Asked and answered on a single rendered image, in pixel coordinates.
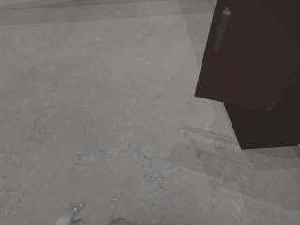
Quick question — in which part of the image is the cupboard door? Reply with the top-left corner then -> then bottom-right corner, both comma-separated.
194,0 -> 300,112

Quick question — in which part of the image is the handle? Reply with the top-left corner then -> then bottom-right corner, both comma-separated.
213,7 -> 231,51

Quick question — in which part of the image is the robot left hand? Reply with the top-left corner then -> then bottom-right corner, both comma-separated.
55,202 -> 88,225

